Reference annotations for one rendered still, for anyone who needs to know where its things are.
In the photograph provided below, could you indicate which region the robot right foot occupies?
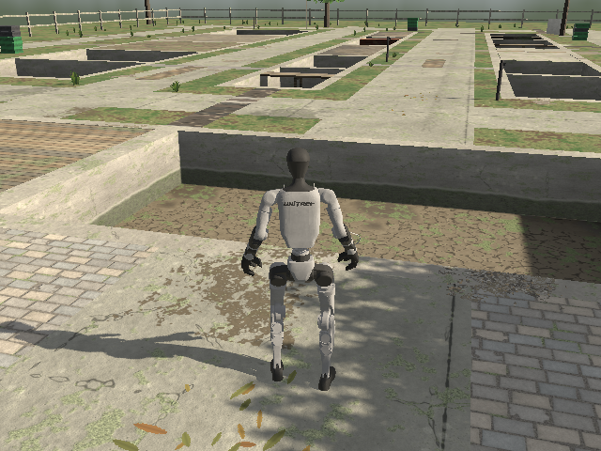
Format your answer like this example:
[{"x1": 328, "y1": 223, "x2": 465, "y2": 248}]
[{"x1": 318, "y1": 366, "x2": 336, "y2": 391}]

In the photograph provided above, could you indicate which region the robot right hand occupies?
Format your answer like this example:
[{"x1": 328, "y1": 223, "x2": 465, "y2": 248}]
[{"x1": 337, "y1": 251, "x2": 359, "y2": 271}]

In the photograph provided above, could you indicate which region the right robot forearm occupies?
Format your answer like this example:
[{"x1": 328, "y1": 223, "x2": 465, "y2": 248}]
[{"x1": 338, "y1": 224, "x2": 357, "y2": 255}]

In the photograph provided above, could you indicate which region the left robot forearm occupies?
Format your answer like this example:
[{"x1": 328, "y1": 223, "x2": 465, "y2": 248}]
[{"x1": 243, "y1": 226, "x2": 262, "y2": 260}]

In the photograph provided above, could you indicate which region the robot left hand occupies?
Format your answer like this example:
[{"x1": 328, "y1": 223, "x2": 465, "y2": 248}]
[{"x1": 241, "y1": 256, "x2": 262, "y2": 276}]

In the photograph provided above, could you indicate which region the right robot upper arm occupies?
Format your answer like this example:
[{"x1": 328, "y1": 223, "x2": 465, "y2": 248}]
[{"x1": 318, "y1": 188, "x2": 347, "y2": 239}]

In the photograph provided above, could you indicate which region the left robot thigh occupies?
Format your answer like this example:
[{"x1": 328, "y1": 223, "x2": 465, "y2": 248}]
[{"x1": 269, "y1": 262, "x2": 288, "y2": 321}]

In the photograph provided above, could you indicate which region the left robot upper arm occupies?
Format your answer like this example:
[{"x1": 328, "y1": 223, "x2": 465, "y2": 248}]
[{"x1": 254, "y1": 189, "x2": 280, "y2": 241}]

